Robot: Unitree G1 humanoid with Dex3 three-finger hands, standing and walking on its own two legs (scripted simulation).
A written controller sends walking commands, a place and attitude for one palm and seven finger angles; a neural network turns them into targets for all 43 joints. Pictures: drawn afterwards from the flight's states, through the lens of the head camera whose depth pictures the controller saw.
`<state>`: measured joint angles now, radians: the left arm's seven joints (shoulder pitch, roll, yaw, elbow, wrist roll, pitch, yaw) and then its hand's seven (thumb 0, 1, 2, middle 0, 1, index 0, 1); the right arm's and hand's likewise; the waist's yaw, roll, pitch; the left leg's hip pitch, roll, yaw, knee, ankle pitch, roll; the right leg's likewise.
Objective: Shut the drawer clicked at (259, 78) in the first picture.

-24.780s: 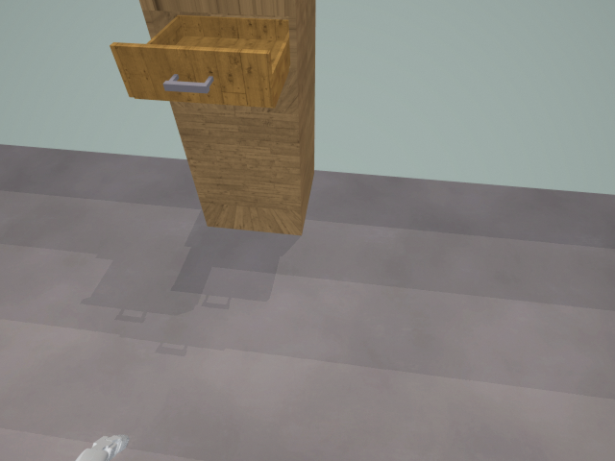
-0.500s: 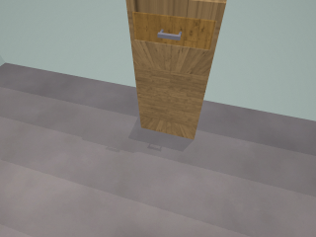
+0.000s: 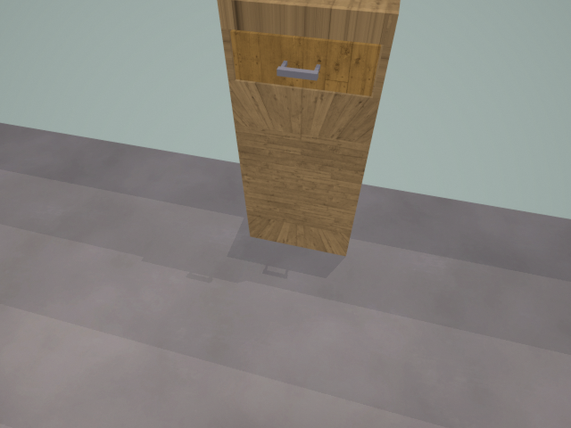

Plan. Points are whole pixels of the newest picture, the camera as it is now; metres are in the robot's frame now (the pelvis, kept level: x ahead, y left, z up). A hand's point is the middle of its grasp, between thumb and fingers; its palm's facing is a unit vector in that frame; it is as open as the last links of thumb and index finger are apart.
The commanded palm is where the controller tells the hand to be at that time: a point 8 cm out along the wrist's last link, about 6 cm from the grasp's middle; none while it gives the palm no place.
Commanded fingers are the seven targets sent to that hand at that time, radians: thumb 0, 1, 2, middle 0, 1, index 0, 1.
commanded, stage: let the arm hang, fingers relaxed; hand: left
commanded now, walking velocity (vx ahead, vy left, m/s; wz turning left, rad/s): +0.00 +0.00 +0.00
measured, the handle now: (299, 69) +0.93 +0.02 +0.05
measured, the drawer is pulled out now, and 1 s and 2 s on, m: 0.00 0.00 0.00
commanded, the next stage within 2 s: look to check the result in 0.02 s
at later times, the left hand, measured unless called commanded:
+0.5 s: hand out of the picture +0.08 +0.21 -0.16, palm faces -0.02 -0.95 -0.30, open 7.4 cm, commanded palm none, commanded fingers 0.00 0.90 0.90 -0.20 -0.30 -0.20 -0.30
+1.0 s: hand out of the picture +0.10 +0.22 -0.16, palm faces -0.03 -0.95 -0.31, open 7.4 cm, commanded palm none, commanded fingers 0.00 0.90 0.90 -0.20 -0.30 -0.20 -0.30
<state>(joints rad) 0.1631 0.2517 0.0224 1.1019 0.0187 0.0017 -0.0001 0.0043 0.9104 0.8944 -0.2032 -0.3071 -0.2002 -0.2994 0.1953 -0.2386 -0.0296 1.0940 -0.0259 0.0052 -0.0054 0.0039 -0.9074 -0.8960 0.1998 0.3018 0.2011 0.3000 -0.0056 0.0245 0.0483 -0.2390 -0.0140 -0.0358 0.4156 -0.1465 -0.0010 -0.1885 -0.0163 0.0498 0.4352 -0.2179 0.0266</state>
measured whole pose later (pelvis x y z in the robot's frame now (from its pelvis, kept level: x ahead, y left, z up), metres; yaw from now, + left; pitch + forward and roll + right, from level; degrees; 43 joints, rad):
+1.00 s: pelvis +0.03 -0.01 +0.01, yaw -1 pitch -1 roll +0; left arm 0.12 0.29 0.02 1.13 0.01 0.00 0.00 0.01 0.91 0.89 -0.20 -0.30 -0.20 -0.30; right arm 0.13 -0.29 -0.02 1.13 -0.02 0.00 -0.01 0.00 -0.91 -0.90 0.20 0.30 0.20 0.30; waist 0.00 0.02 0.07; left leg -0.16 0.01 -0.03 0.36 -0.17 -0.02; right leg -0.11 0.00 0.06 0.36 -0.22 0.01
